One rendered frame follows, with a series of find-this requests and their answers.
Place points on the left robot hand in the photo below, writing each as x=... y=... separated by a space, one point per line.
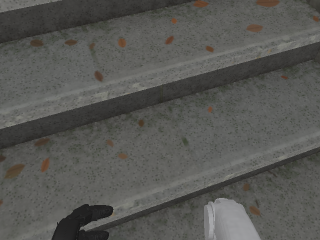
x=69 y=228

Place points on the robot right thigh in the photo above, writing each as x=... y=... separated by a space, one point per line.
x=227 y=220

